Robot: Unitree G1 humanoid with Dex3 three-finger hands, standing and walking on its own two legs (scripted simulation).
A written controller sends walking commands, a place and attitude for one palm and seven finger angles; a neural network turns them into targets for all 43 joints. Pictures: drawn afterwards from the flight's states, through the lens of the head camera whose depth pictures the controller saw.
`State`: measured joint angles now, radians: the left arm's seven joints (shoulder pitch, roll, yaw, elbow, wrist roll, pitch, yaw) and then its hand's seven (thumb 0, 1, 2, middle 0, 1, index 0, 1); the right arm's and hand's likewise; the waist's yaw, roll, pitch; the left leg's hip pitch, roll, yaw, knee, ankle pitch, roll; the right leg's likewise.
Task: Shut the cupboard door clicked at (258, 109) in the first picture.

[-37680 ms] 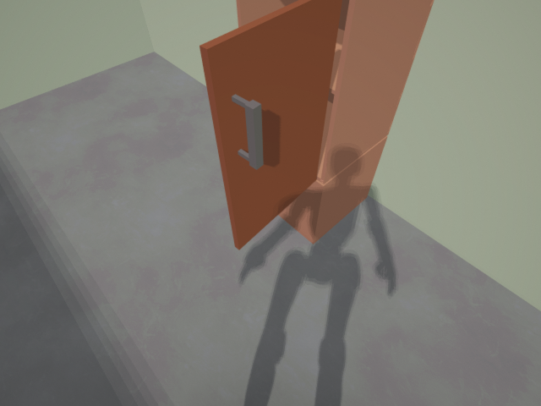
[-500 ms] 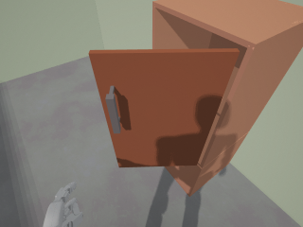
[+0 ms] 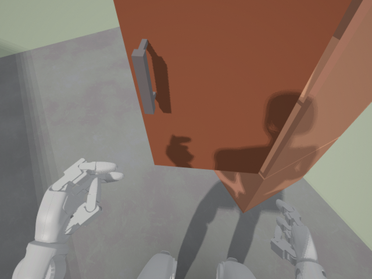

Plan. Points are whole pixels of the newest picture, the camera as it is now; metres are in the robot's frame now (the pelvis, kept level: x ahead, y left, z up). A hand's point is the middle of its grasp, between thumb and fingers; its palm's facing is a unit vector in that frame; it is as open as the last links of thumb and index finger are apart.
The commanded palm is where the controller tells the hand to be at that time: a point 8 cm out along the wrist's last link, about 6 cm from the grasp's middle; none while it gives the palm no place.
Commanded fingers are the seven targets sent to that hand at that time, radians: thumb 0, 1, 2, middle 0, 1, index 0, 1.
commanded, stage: raise the hand and make a fist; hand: left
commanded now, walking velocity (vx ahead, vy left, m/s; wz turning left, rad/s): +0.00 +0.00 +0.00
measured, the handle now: (147, 79) +0.47 +0.14 +0.16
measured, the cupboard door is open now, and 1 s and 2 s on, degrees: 56 56 56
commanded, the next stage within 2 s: bring the fist close to the handle in 1.28 s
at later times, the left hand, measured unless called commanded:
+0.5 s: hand (83, 189) +0.24 +0.21 +0.12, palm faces -0.04 -1.00 -0.04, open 3.2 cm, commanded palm +0.21 +0.27 +0.13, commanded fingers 0.00 0.90 0.90 -1.25 -1.44 -1.25 -1.44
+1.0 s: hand (65, 156) +0.27 +0.22 +0.17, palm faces +0.02 -1.00 -0.04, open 3.1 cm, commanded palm +0.23 +0.27 +0.17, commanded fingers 0.00 0.90 0.90 -1.30 -1.50 -1.30 -1.50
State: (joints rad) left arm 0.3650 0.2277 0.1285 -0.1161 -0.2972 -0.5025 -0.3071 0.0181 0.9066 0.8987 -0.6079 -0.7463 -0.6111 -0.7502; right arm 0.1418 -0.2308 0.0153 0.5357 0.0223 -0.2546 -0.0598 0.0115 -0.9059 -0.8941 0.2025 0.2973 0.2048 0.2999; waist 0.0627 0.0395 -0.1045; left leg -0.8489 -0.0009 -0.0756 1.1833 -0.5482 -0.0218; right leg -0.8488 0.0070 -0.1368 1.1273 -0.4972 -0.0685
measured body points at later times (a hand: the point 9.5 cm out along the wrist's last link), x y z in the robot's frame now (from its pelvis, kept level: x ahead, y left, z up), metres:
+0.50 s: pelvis +0.02 +0.04 +0.04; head +0.06 +0.04 +0.49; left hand +0.23 +0.26 +0.12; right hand +0.19 -0.21 -0.02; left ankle +0.02 +0.13 -0.65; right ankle +0.04 -0.08 -0.65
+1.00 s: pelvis +0.03 +0.04 +0.06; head +0.03 +0.03 +0.51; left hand +0.26 +0.28 +0.18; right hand +0.20 -0.19 -0.01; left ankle +0.02 +0.13 -0.65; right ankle +0.04 -0.08 -0.65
